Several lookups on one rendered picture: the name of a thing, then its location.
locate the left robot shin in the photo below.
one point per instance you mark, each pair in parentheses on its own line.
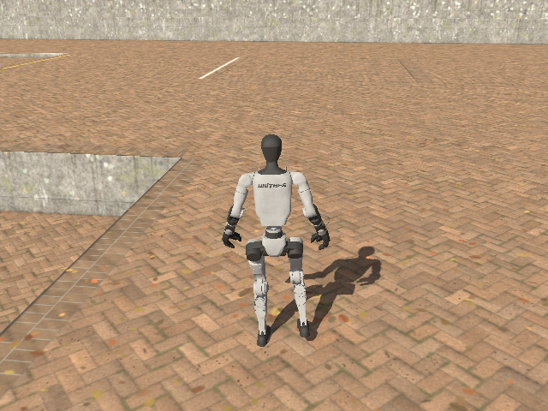
(260,306)

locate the right robot forearm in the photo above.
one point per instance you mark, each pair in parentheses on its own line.
(317,222)

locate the robot left upper arm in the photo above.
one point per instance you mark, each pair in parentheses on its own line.
(245,181)

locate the robot left hand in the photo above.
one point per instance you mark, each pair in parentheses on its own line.
(226,237)

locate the robot right hand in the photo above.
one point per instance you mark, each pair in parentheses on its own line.
(324,237)

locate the left robot forearm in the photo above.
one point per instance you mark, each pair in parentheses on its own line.
(231,223)

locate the robot head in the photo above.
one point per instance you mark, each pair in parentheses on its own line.
(271,146)

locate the robot right upper arm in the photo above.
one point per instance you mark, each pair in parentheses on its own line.
(306,197)

